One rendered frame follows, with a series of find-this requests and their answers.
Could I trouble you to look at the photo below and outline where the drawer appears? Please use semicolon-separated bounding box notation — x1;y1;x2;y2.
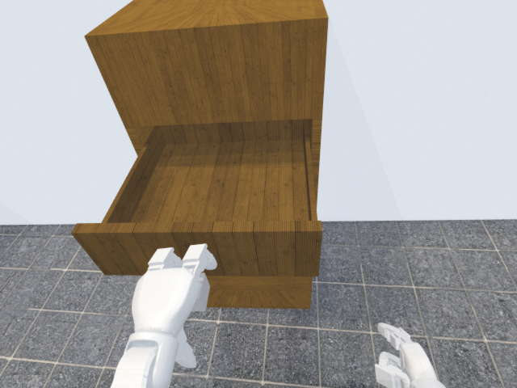
71;119;322;276

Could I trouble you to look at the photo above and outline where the handle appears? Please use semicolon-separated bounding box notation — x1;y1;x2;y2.
192;272;210;311

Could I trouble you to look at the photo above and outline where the robot left hand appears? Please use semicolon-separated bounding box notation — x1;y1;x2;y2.
132;243;217;368

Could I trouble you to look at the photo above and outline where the robot right hand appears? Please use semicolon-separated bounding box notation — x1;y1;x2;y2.
375;323;437;388

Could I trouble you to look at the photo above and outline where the left robot forearm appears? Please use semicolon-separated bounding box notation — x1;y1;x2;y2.
110;330;179;388

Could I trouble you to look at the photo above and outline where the cabinet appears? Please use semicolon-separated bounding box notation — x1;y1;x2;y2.
85;0;329;309

